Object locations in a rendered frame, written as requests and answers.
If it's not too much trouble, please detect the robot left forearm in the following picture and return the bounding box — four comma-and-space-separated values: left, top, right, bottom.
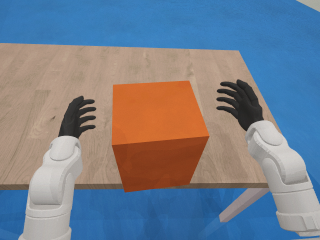
18, 135, 83, 240

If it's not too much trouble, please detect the carton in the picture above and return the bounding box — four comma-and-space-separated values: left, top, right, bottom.
111, 80, 210, 193

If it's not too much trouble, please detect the robot left hand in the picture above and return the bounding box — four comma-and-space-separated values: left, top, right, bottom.
58, 95, 96, 139

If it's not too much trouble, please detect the table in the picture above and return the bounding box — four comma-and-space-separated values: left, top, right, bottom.
0, 43, 283, 223

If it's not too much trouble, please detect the robot right forearm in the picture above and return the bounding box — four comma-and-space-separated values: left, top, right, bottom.
245, 120, 320, 237

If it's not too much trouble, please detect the robot right hand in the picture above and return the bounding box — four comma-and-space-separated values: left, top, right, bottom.
216, 79, 264, 131

